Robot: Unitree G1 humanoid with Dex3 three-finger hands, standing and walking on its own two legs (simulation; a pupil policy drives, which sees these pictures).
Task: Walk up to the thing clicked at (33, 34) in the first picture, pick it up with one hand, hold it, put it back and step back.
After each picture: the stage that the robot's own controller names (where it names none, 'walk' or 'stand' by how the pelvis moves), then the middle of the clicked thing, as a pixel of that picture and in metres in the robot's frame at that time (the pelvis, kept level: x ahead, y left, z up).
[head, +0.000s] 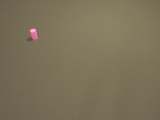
stand; (34, 34) +1.55 +0.53 -0.72
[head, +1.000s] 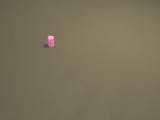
walk; (51, 41) +1.48 +0.23 -0.70
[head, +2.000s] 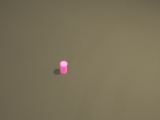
walk; (63, 67) +0.96 +0.08 -0.71
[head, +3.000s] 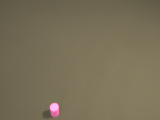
walk; (54, 110) +0.55 +0.15 -0.71
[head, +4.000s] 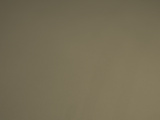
stand; out of the picture +0.34 +0.14 -0.70
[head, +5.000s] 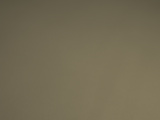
stand; out of the picture +0.30 +0.13 -0.72
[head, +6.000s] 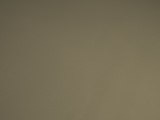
stand; out of the picture +0.32 +0.15 -0.72
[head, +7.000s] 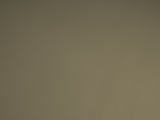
stand; out of the picture +0.29 +0.15 -0.73
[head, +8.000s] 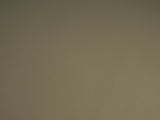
stand; out of the picture +0.30 +0.15 -0.73
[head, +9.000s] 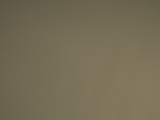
go down; out of the picture +0.30 +0.14 -0.72
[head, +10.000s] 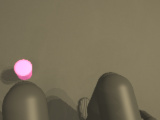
go down; (24, 70) +0.40 +0.16 -0.30
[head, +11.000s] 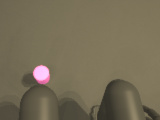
approach; (42, 75) +0.40 +0.14 -0.33
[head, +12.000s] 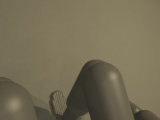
close in; out of the picture +0.40 +0.19 -0.23
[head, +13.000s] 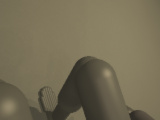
close; out of the picture +0.40 +0.20 -0.23
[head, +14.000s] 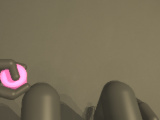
lift; (14, 81) +0.32 +0.22 -0.09
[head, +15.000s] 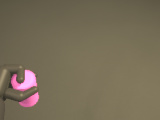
hold; (26, 89) +0.33 +0.17 +0.05
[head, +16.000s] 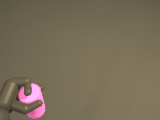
hold; (33, 101) +0.30 +0.16 -0.01
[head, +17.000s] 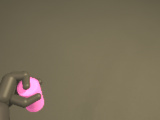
hold; (31, 95) +0.32 +0.17 +0.00
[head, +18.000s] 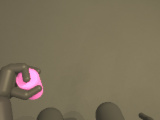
crouch; (31, 85) +0.35 +0.16 -0.08
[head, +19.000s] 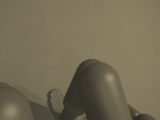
lower; out of the picture +0.41 +0.20 -0.23
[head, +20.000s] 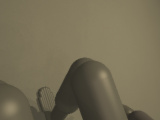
lower; out of the picture +0.42 +0.22 -0.24
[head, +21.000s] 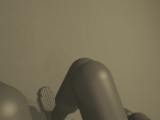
lower; out of the picture +0.42 +0.22 -0.24
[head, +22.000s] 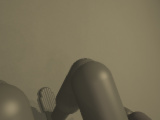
lower; out of the picture +0.42 +0.22 -0.24
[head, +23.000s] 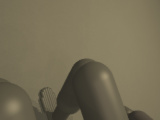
loosen; out of the picture +0.41 +0.22 -0.24
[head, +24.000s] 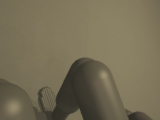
open; out of the picture +0.40 +0.19 -0.24
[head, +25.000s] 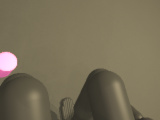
stand; (4, 65) +0.39 +0.18 -0.25
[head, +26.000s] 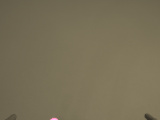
stand; out of the picture +0.33 +0.13 -0.61
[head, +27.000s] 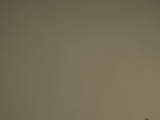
stand; out of the picture +0.34 +0.13 -0.66
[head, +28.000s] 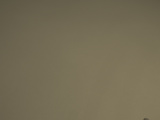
stand; out of the picture +0.33 +0.12 -0.67
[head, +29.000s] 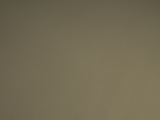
stand; out of the picture +0.35 +0.11 -0.72
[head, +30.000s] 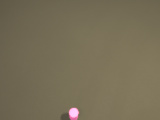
walk; (73, 114) +0.40 +0.03 -0.71
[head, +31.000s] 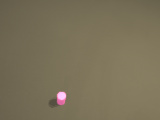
walk; (61, 98) +0.56 +0.05 -0.71
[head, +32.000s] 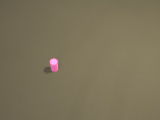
walk; (54, 65) +0.85 +0.21 -0.69
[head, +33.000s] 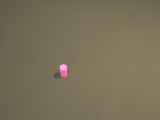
stand; (63, 71) +0.92 +0.12 -0.71
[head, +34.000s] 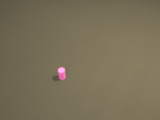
stand; (61, 73) +0.95 +0.16 -0.73
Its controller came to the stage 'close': yes
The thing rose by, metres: 0.72
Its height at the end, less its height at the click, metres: +0.00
